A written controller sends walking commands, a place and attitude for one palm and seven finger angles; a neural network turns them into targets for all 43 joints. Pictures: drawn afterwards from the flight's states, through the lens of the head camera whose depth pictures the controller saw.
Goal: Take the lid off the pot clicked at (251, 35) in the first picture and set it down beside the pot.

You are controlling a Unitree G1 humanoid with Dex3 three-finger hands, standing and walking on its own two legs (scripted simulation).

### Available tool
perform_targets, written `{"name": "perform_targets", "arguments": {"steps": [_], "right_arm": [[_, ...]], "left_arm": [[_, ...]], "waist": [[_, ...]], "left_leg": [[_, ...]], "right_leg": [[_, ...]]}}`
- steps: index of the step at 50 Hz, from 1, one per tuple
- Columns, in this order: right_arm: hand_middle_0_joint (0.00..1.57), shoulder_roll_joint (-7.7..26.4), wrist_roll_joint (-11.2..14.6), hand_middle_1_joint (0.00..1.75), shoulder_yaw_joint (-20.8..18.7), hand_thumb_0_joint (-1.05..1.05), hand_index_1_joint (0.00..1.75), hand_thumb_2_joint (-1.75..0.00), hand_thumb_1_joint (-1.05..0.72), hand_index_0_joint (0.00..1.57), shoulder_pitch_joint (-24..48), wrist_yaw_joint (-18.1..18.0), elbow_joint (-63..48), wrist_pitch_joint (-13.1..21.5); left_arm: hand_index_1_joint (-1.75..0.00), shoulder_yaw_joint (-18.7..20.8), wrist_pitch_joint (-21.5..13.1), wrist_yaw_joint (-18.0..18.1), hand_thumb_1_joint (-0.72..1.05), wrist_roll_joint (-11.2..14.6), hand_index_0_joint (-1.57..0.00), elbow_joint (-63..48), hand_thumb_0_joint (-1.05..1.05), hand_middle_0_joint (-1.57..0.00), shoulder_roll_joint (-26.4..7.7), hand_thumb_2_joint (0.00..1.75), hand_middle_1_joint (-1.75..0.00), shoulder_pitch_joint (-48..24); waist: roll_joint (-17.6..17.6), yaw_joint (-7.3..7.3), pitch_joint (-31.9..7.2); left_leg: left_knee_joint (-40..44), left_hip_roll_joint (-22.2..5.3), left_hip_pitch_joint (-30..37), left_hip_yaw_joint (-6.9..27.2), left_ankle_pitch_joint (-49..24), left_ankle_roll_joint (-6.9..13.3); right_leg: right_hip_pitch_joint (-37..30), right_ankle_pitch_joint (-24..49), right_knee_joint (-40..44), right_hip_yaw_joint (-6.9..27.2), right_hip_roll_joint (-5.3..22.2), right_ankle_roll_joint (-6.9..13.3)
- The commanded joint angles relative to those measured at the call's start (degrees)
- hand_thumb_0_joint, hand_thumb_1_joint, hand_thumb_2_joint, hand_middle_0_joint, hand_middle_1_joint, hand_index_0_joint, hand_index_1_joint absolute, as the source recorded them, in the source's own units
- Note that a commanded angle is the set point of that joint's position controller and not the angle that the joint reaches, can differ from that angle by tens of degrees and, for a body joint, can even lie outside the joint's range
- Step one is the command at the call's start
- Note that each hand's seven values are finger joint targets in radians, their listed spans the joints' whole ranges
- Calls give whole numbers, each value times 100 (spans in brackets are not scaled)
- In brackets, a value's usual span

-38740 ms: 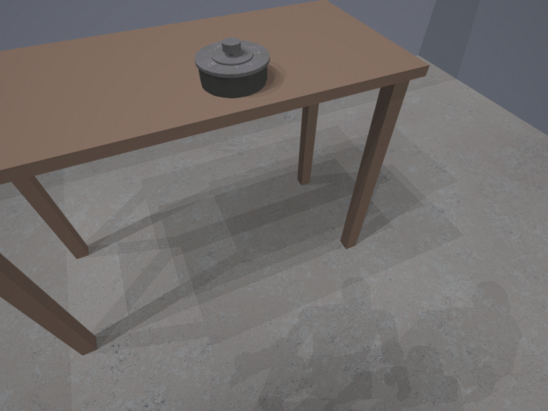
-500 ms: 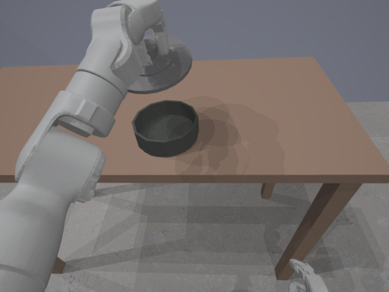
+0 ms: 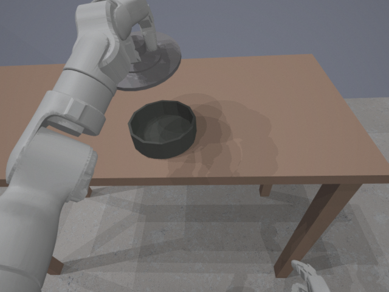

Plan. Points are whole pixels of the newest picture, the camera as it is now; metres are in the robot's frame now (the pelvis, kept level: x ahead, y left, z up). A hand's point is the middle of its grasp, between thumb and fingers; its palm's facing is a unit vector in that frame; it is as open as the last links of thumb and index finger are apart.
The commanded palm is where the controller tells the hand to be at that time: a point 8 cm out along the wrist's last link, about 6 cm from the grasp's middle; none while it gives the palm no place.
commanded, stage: move the lid sideways beside the pot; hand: left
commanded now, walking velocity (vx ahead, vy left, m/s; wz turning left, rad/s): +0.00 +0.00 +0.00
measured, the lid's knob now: (134, 46) +0.48 +0.12 +0.29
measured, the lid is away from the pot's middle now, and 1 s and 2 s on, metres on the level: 0.03 0.14 0.24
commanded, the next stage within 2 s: lower the lid onto the table in 1.88 s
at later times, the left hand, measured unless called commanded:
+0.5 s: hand (99, 50) +0.45 +0.18 +0.30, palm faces -0.12 -0.09 -0.99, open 6.7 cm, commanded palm +0.43 +0.18 +0.37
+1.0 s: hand (70, 51) +0.45 +0.22 +0.30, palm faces -0.11 -0.09 -0.99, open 6.7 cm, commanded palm +0.42 +0.23 +0.37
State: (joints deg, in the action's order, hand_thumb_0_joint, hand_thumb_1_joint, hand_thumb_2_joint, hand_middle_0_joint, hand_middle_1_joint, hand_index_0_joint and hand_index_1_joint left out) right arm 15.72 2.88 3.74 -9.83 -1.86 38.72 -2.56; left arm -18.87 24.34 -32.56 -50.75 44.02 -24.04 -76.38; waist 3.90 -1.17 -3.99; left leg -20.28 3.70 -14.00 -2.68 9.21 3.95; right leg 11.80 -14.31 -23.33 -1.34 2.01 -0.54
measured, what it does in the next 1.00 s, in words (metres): stands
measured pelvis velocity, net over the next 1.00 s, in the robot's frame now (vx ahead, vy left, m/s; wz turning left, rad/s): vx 0.00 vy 0.00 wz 0.02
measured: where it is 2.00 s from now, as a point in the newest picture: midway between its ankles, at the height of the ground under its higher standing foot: outside the picture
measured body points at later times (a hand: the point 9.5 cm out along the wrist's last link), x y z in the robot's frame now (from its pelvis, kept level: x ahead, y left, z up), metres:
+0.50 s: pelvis +0.00 +0.00 +0.00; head +0.00 -0.02 +0.45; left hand +0.45 +0.18 +0.35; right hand +0.15 -0.24 -0.11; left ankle +0.01 +0.08 -0.74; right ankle -0.03 -0.13 -0.74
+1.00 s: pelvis +0.00 +0.00 +0.00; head +0.01 -0.02 +0.45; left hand +0.45 +0.23 +0.36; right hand +0.14 -0.24 -0.12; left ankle +0.01 +0.08 -0.74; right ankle -0.03 -0.13 -0.74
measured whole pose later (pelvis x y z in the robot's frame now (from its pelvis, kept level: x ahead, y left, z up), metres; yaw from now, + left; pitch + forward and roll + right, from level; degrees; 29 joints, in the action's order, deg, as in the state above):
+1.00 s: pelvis +0.00 +0.00 +0.00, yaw +1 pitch +4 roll +0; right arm 16.4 4.3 3.6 -10.1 -2.1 37.4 -5.6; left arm -14.0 20.2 -34.3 -53.5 45.2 -36.5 -73.9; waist 3.5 -1.9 -3.0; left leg -22.8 3.5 -16.7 -1.7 9.9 4.0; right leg 13.1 -14.2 -23.6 -2.3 1.7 -0.6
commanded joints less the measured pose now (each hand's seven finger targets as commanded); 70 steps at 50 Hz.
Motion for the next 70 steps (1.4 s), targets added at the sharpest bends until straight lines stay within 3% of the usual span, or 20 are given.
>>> {"name": "perform_targets", "arguments": {"steps": [1, 7, 9, 13, 14, 18, 19, 23, 24, 28, 30, 33, 34, 38, 39, 43, 50, 58, 64, 70], "right_arm": [[20, 578, 44, 30, -190, 0, 30, -90, -90, 20, 731, -25, -902, 237], [20, 643, 57, 30, -168, 0, 30, -90, -90, 20, 722, -77, -830, 116], [20, 654, 31, 30, -185, 0, 30, -90, -90, 20, 730, -69, -923, 151], [20, 696, 76, 30, -193, 0, 30, -90, -90, 20, 664, -105, -814, 108], [20, 674, 60, 30, -177, 0, 30, -90, -90, 20, 653, -103, -828, 130], [20, 704, 59, 30, -205, 0, 30, -90, -90, 20, 616, -122, -837, 158], [20, 678, 47, 30, -200, 0, 30, -90, -90, 20, 562, -107, -822, 164], [20, 786, 72, 30, -211, 0, 30, -90, -90, 20, 509, -132, -778, 91], [20, 730, 72, 30, -207, 0, 30, -90, -90, 20, 531, -114, -836, 106], [20, 777, 95, 30, -247, 0, 30, -90, -90, 20, 480, -102, -860, 119], [20, 756, 86, 30, -230, 0, 30, -90, -90, 20, 520, -107, -854, 79], [20, 797, 125, 30, -265, 0, 30, -90, -90, 20, 478, -94, -866, 110], [20, 774, 90, 30, -270, 0, 30, -90, -90, 20, 413, -80, -891, 118], [20, 844, 127, 30, -274, 0, 30, -90, -90, 20, 372, -100, -813, 59], [20, 819, 115, 30, -260, 0, 30, -90, -90, 20, 375, -91, -830, 32], [20, 850, 140, 30, -269, 0, 30, -90, -90, 20, 411, -86, -874, 16], [20, 812, 127, 30, -252, 0, 30, -90, -90, 20, 487, -94, -921, -77], [20, 908, 174, 30, -240, 0, 30, -90, -90, 20, 426, -141, -833, -180], [20, 854, 173, 30, -241, 0, 30, -90, -90, 20, 371, -139, -829, -88], [20, 894, 194, 30, -233, 0, 30, -90, -90, 20, 324, -166, -729, -225]], "left_arm": [[-102, 459, -15, 340, 65, -318, -99, -1452, 0, -89, -1397, 102, -103, -3960], [-102, 497, 58, 300, 65, -352, -99, -892, 0, -89, -1545, 102, -103, -3756], [-102, 810, -65, 351, 65, -374, -99, -1518, 0, -89, -1997, 102, -103, -4038], [-102, 418, -54, 307, 65, -259, -99, -833, 0, -89, -1556, 102, -103, -3663], [-102, 696, -111, 330, 65, -395, -99, -1085, 0, -89, -1951, 102, -103, -4032], [-102, 438, -206, 321, 65, -271, -99, -1115, 0, -89, -1668, 102, -103, -3805], [-102, 719, -223, 337, 65, -405, -99, -1191, 0, -89, -2017, 102, -103, -4013], [-102, 634, -262, 291, 65, -327, -99, -730, 0, -89, -2018, 102, -103, -3580], [-102, 912, -328, 320, 65, -445, -99, -1193, 0, -89, -2387, 102, -103, -3950], [-102, 657, -347, 274, 65, -328, -99, -1157, 0, -89, -2100, 102, -103, -3609], [-102, 968, -342, 258, 65, -488, -99, -1017, 0, -89, -2500, 102, -103, -3658], [-102, 592, -372, 234, 65, -287, -99, -1337, 0, -89, -2068, 102, -103, -3632], [-102, 1049, -401, 270, 65, -436, -99, -1583, 0, -89, -2609, 102, -103, -3819], [-102, 835, -369, 222, 65, -369, -99, -927, 0, -89, -2384, 102, -103, -3322], [-102, 1137, -396, 243, 65, -504, -99, -1156, 0, -89, -2790, 102, -103, -3591], [-102, 860, -422, 216, 65, -399, -99, -1190, 0, -89, -2519, 102, -103, -3387], [-102, 1226, -483, 213, 65, -556, -99, -1205, 0, -89, -3017, 102, -103, -3505], [-102, 1002, -561, 170, 65, -484, -99, -718, 0, -89, -3003, 102, -103, -3214], [-102, 1261, -768, 249, 65, -589, -99, -1325, 0, -89, -3401, 102, -103, -3811], [-102, 1204, -783, 185, 65, -639, -99, -339, 0, -89, -3380, 102, -103, -3359]], "waist": [[-609, 55, -2508], [-834, 1, -1970], [-592, 94, -2658], [-573, -90, -2000], [-622, -21, -2264], [-327, -91, -2403], [-437, -36, -2538], [-462, -94, -2097], [-408, -12, -2557], [-241, -100, -2422], [-400, -44, -2402], [-44, -117, -2384], [-127, -20, -2713], [-232, -98, -2214], [-378, -28, -2470], [-100, -83, -2451], [-203, -15, -2515], [-114, -143, -1983], [300, -108, -2557], [-161, -185, -1863]], "left_leg": [[-221, -61, 1602, 382, -2511, 13], [-102, -22, 1290, 358, -1616, 10], [-175, -13, 1481, 385, -1859, -3], [-162, -40, 1346, 406, -1589, -22], [-121, -17, 1339, 421, -1437, -26], [-253, -38, 1571, 449, -1876, -26], [-222, -33, 1523, 473, -1813, -32], [-192, -21, 1247, 417, -1604, -14], [-207, -30, 1397, 436, -1770, -25], [-346, -68, 1594, 503, -2327, -16], [-312, -30, 1416, 439, -2023, 22], [-350, -84, 1723, 523, -2372, -34], [-351, -67, 1740, 524, -2301, -23], [-360, -76, 1530, 523, -2245, -31], [-321, -68, 1497, 489, -2133, -22], [-430, -97, 1670, 528, -2608, -34], [-402, -78, 1551, 501, -2290, 6], [-327, -95, 1315, 470, -1628, -18], [-369, -96, 1716, 587, -1977, -54], [-271, -105, 1179, 496, -1369, -15]], "right_leg": [[-292, 2089, 37, 100, -264, 337], [-87, 1611, 146, 39, -288, 344], [-397, 1771, 45, 120, -264, 347], [31, 1494, 150, 3, -292, 377], [-115, 1415, 117, 52, -299, 356], [-34, 1620, 98, 40, -286, 383], [-125, 1574, 85, 62, -311, 360], [-91, 1614, 134, 22, -270, 381], [-267, 1648, 85, 77, -291, 350], [-66, 1787, 111, 40, -303, 374], [-173, 1714, 98, 66, -315, 360], [71, 1667, 119, 8, -318, 379], [-101, 1630, 106, 62, -344, 348], [95, 1588, 141, -20, -325, 384], [-95, 1611, 112, 29, -338, 350], [34, 1756, 95, 1, -311, 377], [-70, 1592, 70, 14, -331, 370], [164, 1242, 184, -45, -300, 387], [152, 1215, 153, -24, -364, 386], [233, 1052, 226, -87, -350, 377]]}}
